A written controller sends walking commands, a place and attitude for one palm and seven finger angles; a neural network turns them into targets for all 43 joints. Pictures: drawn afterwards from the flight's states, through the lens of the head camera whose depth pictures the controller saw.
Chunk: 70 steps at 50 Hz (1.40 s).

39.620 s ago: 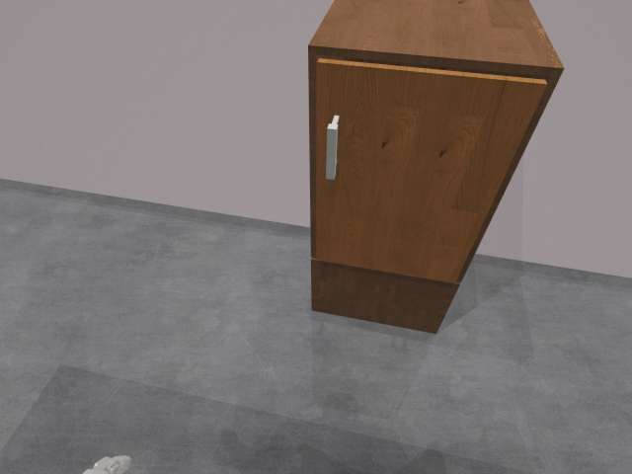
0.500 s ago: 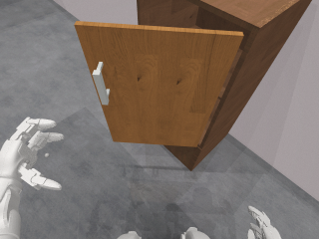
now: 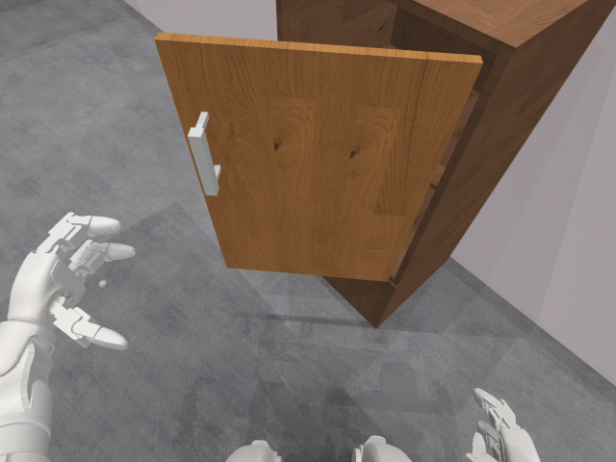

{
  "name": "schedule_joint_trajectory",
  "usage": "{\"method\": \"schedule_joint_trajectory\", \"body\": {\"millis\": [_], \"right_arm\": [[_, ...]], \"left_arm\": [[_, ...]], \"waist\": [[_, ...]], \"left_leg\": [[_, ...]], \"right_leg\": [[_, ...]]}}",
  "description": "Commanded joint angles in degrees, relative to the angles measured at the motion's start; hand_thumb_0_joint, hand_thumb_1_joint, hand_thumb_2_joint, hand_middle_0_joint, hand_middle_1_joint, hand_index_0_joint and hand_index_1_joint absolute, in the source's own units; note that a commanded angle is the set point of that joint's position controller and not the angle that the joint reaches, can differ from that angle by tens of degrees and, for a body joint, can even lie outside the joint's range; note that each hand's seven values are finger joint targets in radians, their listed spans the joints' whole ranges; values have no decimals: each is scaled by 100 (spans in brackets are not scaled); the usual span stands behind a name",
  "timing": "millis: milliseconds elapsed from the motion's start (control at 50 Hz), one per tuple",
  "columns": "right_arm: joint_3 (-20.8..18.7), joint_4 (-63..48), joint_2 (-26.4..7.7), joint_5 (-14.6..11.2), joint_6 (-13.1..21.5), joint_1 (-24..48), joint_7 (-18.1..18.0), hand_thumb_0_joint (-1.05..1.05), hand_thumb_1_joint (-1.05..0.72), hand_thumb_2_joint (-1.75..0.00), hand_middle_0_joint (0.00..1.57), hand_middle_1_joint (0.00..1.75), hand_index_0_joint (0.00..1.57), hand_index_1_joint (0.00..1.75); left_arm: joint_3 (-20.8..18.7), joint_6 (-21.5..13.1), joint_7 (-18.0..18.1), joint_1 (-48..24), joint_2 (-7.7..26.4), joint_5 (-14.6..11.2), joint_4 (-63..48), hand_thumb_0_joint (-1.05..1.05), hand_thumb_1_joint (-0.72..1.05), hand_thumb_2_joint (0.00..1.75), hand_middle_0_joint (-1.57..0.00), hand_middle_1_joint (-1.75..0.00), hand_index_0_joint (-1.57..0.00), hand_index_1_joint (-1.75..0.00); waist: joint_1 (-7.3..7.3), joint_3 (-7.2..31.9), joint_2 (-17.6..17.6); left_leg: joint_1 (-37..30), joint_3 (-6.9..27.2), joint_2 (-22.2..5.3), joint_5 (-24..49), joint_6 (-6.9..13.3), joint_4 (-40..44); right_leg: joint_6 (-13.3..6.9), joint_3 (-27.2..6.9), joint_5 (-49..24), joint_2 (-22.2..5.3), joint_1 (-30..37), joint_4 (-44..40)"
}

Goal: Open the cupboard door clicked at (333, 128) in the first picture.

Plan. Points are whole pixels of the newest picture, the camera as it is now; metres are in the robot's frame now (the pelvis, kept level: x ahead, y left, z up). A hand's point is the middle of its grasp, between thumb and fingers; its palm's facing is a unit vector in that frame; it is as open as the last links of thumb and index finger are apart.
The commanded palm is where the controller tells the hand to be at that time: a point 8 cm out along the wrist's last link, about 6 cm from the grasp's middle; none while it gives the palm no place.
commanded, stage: move the hooked fingers beside the handle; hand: left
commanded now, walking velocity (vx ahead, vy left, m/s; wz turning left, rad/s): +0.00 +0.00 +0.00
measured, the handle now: (207, 155) +0.54 +0.20 +0.04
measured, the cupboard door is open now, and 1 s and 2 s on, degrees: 43 43 43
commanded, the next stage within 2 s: none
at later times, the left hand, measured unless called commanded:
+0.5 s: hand (129, 239) +0.37 +0.26 +0.06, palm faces -0.01 -1.00 -0.03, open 14.0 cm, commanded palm +0.35 +0.31 +0.05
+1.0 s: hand (144, 204) +0.43 +0.26 +0.05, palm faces -0.03 -1.00 -0.02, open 14.0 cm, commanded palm +0.42 +0.31 +0.05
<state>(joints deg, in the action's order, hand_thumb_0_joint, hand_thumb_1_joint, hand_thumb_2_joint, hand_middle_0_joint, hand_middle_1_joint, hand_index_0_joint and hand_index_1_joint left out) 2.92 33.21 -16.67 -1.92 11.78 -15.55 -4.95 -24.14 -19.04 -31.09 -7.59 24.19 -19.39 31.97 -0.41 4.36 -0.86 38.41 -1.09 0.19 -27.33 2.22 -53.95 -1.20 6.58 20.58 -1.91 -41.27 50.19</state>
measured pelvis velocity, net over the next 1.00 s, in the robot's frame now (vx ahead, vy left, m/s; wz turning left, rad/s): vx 0.00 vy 0.01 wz -0.04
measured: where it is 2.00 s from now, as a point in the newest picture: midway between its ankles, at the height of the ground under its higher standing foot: outside the picture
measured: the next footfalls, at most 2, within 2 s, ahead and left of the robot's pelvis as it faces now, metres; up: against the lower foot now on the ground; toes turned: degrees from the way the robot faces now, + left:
none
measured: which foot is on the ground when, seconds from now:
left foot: down 0.00-1.00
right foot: down 0.00-1.00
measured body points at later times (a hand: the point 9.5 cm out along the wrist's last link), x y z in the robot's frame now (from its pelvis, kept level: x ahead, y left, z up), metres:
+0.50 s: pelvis +0.01 +0.00 +0.00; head +0.09 +0.00 +0.44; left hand +0.36 +0.31 +0.06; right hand +0.10 -0.27 -0.10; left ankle -0.01 +0.09 -0.69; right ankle +0.04 -0.11 -0.69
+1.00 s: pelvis +0.00 +0.01 -0.01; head +0.11 +0.02 +0.42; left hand +0.43 +0.31 +0.06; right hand +0.06 -0.27 -0.12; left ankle -0.01 +0.09 -0.69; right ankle +0.04 -0.11 -0.69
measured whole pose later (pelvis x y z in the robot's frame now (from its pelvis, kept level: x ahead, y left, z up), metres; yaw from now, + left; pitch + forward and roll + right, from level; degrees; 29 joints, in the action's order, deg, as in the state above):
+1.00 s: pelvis +0.00 +0.01 -0.01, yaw -2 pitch +18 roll -2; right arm 2.4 34.2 -16.8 -1.1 1.7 -19.7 -3.2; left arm -27.9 -23.0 -29.2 -34.7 32.1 -12.2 58.2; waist -5.4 5.3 -0.3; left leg 47.4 -2.6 -1.0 -28.5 2.7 -57.9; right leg -0.9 5.1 20.3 -0.8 -50.7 53.1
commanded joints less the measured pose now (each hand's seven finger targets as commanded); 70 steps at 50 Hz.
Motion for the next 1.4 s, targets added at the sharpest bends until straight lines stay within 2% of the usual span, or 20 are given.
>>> {"method": "schedule_joint_trajectory", "body": {"millis": [0,120,200,300,340,460,520,540,600,660,780,880,920,960,980,1040,1100,1180,1320,1380], "right_arm": [[-393,-595,-870,-9,253,-198,-87,0,-90,-90,20,30,20,30],[-414,-634,-866,-18,126,-283,-16,0,-90,-90,20,30,20,30],[-439,-626,-926,-12,4,-401,8,0,-90,-90,20,30,20,30],[-470,-610,-921,13,-119,-508,41,0,-90,-90,20,30,20,30],[-461,-619,-887,9,-156,-517,54,0,-90,-90,20,30,20,30],[-479,-473,-923,12,-273,-633,23,0,-90,-90,20,30,20,30],[-471,-434,-958,13,-351,-679,13,0,-90,-90,20,30,20,30],[-459,-440,-932,13,-364,-661,15,0,-90,-90,20,30,20,30],[-459,-406,-953,29,-436,-739,35,0,-90,-90,20,30,20,30],[-463,-407,-951,31,-495,-787,41,0,-90,-90,20,30,20,30],[-442,-365,-1017,36,-668,-889,67,0,-90,-90,20,30,20,30],[-457,-357,-1025,81,-803,-1022,103,0,-90,-90,20,30,20,30],[-464,-351,-1005,88,-848,-1039,122,0,-90,-90,20,30,20,30],[-462,-356,-1012,88,-891,-1057,132,0,-90,-90,20,30,20,30],[-472,-278,-1054,92,-933,-1125,127,0,-90,-90,20,30,20,30],[-462,-273,-1049,79,-1003,-1136,133,0,-90,-90,20,30,20,30],[-466,-236,-1076,114,-1074,-1251,143,0,-90,-90,20,30,20,30],[-447,-246,-1105,135,-1157,-1326,144,0,-90,-90,20,30,20,30],[-396,-208,-1138,166,-1273,-1418,157,0,-90,-90,20,30,20,30],[-406,-186,-1182,195,-1312,-1536,163,0,-90,-90,20,30,20,30]], "left_arm": [[-558,-464,85,-1881,1701,-71,-936,0,-50,30,-30,-120,-30,-120],[-455,-319,98,-1890,1644,27,-644,0,-50,30,-30,-120,-30,-120],[-728,-305,175,-1986,1898,15,-289,0,-50,30,-30,-120,-30,-120],[-881,-484,223,-2142,2075,82,-266,0,-50,30,-30,-120,-30,-120],[-601,-533,193,-2343,1814,117,-308,0,-50,30,-30,-120,-30,-120],[-525,-608,137,-2944,1877,151,-18,0,-50,30,-30,-120,-30,-120],[-825,-611,155,-3035,2241,210,368,0,-50,30,-30,-120,-30,-120],[-677,-618,154,-3187,2126,258,367,0,-50,30,-30,-120,-30,-120],[-712,-641,156,-3413,2256,329,603,0,-50,30,-30,-120,-30,-120],[-469,-680,146,-3811,2061,341,696,0,-50,30,-30,-120,-30,-120],[-651,-638,163,-4182,2349,463,1513,0,-50,30,-30,-120,-30,-120],[-803,-781,206,-4573,2700,594,1431,0,-50,30,-30,-120,-30,-120],[-678,-840,218,-4780,2568,603,1313,0,-50,30,-30,-120,-30,-120],[-525,-843,198,-4885,2408,577,1390,0,-50,30,-30,-120,-30,-120],[-676,-822,207,-4932,2590,598,1565,0,-50,30,-30,-120,-30,-120],[-545,-740,226,-4999,2471,659,1834,0,-50,30,-30,-120,-30,-120],[-670,-708,282,-5141,2683,730,1899,0,-50,30,-30,-120,-30,-120],[-802,-748,347,-5352,2899,774,2060,0,-50,30,-30,-120,-30,-120],[-702,-789,378,-5992,3106,973,2330,0,-50,30,-30,-120,-30,-120],[-818,-799,304,-6106,3295,962,2247,0,-50,30,-30,-120,-30,-120]], "waist": [[-167,1634,-473],[-116,1826,-581],[-148,1776,-41],[-113,1991,-249],[-200,1996,-388],[-315,2003,-409],[-271,2028,-260],[-311,1995,-503],[-302,2080,-533],[-414,2148,-442],[-430,1976,-198],[-408,2506,-539],[-462,2620,-667],[-546,2564,-678],[-545,2550,-483],[-587,2293,-636],[-563,2465,-700],[-622,2491,-376],[-820,2456,-778],[-783,2959,-960]], "left_leg": [[-482,390,-6,1524,-180,899],[-496,341,-19,1972,-202,891],[-203,292,-28,1872,-146,851],[-210,242,-27,2047,-140,813],[-292,217,-22,2067,-127,801],[-346,254,-48,2077,-108,734],[-123,258,-39,1900,-104,737],[-190,251,-35,1921,-105,738],[-235,284,-58,2062,-120,687],[-305,295,-78,2171,-112,608],[62,296,-83,1751,-97,578],[-160,319,-99,2260,-122,421],[-333,354,-115,2401,-142,395],[-425,392,-141,2499,-161,363],[-364,406,-168,2370,-151,366],[-238,405,-151,2151,-143,424],[-354,445,-167,2401,-175,365],[-42,404,-159,2213,-111,310],[-7,455,-176,2091,-120,187],[-297,499,-197,2578,-165,95]], "right_leg": [[-71,-449,-691,178,1102,-531],[-57,-437,-1095,164,1185,-475],[-25,-492,-1199,192,1349,-497],[-32,-538,-1398,198,1457,-425],[-20,-549,-1411,204,1342,-439],[-35,-553,-1397,222,1169,-424],[-23,-575,-1307,213,1273,-417],[-32,-564,-1293,209,1145,-401],[-50,-548,-1333,225,1076,-345],[-47,-524,-1385,250,929,-291],[-44,-525,-1091,260,783,-267],[-51,-547,-1390,280,786,-124],[-37,-519,-1412,284,678,-96],[-57,-475,-1323,323,471,-85],[-33,-476,-1245,329,448,-113],[-37,-453,-1082,315,312,-144],[-39,-441,-1165,323,255,-97],[-27,-480,-1227,344,415,-74],[-26,-473,-1032,363,37,-4],[-43,-464,-1278,377,95,80]]}}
